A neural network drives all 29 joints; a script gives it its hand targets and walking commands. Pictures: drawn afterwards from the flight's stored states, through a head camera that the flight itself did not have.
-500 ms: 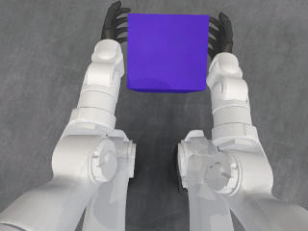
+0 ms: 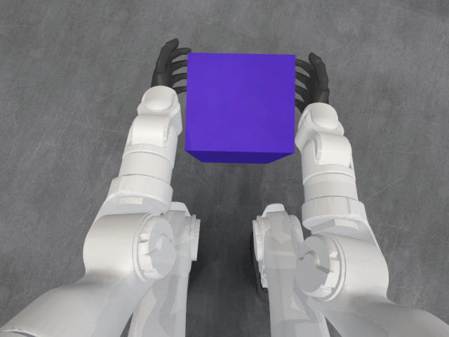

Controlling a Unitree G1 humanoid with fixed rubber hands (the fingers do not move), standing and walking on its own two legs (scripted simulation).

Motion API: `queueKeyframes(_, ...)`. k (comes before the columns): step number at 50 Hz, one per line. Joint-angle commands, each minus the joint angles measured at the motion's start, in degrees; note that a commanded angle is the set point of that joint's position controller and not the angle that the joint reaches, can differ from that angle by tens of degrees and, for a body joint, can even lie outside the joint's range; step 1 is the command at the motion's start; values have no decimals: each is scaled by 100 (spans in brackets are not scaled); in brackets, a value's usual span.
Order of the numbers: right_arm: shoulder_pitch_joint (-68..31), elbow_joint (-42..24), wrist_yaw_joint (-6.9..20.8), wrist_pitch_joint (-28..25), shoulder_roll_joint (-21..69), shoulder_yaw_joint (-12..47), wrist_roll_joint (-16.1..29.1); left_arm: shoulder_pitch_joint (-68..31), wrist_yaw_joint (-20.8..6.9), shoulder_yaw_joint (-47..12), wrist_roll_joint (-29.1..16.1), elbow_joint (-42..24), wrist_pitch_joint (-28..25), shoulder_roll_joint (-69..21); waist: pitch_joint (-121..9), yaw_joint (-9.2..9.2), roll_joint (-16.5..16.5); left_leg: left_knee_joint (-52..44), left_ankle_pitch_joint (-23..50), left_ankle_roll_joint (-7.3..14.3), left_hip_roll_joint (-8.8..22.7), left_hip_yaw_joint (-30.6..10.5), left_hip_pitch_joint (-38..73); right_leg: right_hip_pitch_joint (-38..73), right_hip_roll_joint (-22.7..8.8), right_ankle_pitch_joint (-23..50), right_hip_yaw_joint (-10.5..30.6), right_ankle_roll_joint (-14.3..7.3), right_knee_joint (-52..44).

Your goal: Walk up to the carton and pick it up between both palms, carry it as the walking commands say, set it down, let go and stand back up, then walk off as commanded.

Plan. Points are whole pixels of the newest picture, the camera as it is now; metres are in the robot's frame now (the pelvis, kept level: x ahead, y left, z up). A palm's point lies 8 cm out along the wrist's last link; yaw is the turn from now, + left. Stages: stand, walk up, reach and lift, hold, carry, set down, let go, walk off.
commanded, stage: reach and lift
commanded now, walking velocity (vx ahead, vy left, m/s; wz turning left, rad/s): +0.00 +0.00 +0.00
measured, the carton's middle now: (237, 121) +0.48 -0.01 -0.15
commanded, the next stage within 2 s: none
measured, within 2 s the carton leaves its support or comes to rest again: neither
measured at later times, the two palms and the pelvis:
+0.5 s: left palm (151, 77) +0.49 +0.11 +0.00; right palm (332, 97) +0.47 -0.13 +0.01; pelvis +0.01 +0.00 +0.06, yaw +0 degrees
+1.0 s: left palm (131, 59) +0.47 +0.12 +0.08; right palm (363, 85) +0.45 -0.13 +0.08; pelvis +0.02 +0.01 +0.12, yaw +1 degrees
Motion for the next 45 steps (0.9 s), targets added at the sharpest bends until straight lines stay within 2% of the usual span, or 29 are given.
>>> queueKeyframes(1, -3876, 448, 1355, -12, 5746, 3026, 669, -3153, -1287, -2578, -609, 542, -37, -6232, -5645, -117, 200, -1121, 698, 23, -721, 567, 3587, 2688, 720, 945, -569, -78, -1219)
queueKeyframes(16, -3501, 356, 1343, 43, 5988, 3150, 644, -2847, -1228, -2718, -613, 415, 10, -6464, -5770, -125, 220, -1656, 842, 3, -731, 506, 4300, 3353, 743, 1069, -522, -74, -1750)
queueKeyframes(45, -2486, 309, 1324, -114, 6082, 3188, 464, -1777, -1086, -2679, -372, 470, -105, -6724, -4991, -179, 231, -3027, 942, 56, -674, 199, 5784, 4637, 676, 1182, -318, -105, -3055)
